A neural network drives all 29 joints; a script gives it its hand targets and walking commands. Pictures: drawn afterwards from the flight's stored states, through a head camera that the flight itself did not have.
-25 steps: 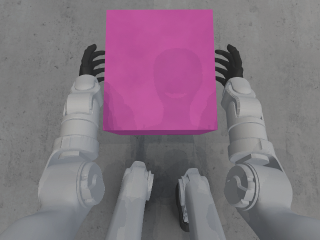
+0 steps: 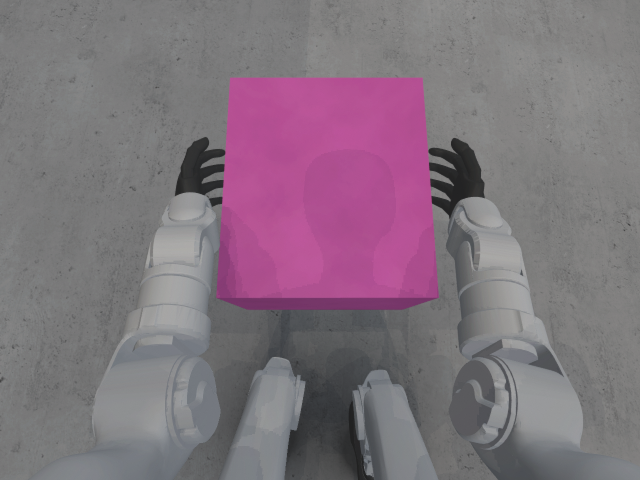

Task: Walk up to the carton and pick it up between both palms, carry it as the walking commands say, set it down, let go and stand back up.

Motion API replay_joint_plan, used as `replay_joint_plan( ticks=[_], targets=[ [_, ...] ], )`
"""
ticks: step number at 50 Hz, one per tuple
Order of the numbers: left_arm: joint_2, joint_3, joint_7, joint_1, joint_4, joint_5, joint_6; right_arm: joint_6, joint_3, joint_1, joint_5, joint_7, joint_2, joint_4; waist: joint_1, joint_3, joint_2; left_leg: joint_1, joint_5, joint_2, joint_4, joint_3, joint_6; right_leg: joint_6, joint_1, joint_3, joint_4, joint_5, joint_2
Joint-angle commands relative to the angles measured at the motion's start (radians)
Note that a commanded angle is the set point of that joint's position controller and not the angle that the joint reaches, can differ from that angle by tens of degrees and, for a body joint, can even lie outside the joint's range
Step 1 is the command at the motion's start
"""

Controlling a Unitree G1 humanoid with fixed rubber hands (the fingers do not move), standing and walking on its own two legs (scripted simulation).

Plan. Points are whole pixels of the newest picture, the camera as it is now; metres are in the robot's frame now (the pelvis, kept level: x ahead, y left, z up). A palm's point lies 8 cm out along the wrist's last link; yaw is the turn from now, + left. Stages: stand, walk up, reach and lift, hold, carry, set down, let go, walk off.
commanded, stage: reach and lift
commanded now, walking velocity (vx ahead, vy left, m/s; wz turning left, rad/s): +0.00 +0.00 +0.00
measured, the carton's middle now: (325, 206) +0.49 +0.04 -0.14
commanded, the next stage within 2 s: none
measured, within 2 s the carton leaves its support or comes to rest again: neither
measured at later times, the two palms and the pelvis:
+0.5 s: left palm (187, 190) +0.43 +0.19 +0.02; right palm (510, 196) +0.45 -0.15 +0.03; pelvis +0.02 +0.00 +0.07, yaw +1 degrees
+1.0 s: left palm (172, 172) +0.41 +0.18 +0.10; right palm (577, 188) +0.43 -0.16 +0.11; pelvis +0.05 -0.01 +0.14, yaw +1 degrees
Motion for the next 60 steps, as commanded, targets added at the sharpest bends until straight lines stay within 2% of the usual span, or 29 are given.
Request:
replay_joint_plan(
  ticks=[1, 13, 32, 47, 60],
  targets=[
    [-0.986, -0.458, -0.4, -0.566, -0.026, -0.158, -0.043, 0.008, 0.459, -0.509, 0.134, 0.276, 1.018, 0.084, 0.014, -0.762, 0.095, 0.75, 0.338, -0.014, -0.185, 0.068, -0.041, -0.048, 0.257, -0.131, -0.148, 0.215, 0.045],
    [-1.023, -0.476, -0.398, -0.45, -0.051, -0.139, -0.047, 0.005, 0.503, -0.409, 0.13, 0.3, 1.044, 0.05, 0.018, -0.734, 0.072, 0.849, 0.395, -0.009, -0.295, 0.054, -0.039, -0.047, 0.387, -0.112, -0.266, 0.268, 0.033],
    [-1.038, -0.476, -0.437, -0.27, -0.085, -0.094, -0.039, 0.009, 0.542, -0.217, 0.098, 0.298, 1.074, 0.006, 0.006, -0.607, 0.051, 0.966, 0.412, 0.002, -0.49, 0.046, -0.02, -0.058, 0.687, -0.061, -0.491, 0.36, 0.009],
    [-1.018, -0.507, -0.448, -0.095, -0.152, -0.088, -0.031, 0.016, 0.614, -0.05, 0.107, 0.287, 1.073, -0.064, 0.009, -0.49, 0.034, 1.157, 0.52, 0.014, -0.657, 0.026, -0.008, -0.055, 0.941, -0.026, -0.675, 0.501, -0.008],
    [-1.012, -0.536, -0.439, 0.024, -0.208, -0.081, -0.012, 0.032, 0.632, 0.063, 0.093, 0.292, 1.053, -0.116, 0.002, -0.362, 0.053, 1.351, 0.58, 0.031, -0.802, 0.002, -0.013, -0.059, 1.102, -0.01, -0.818, 0.546, -0.015]
  ],
)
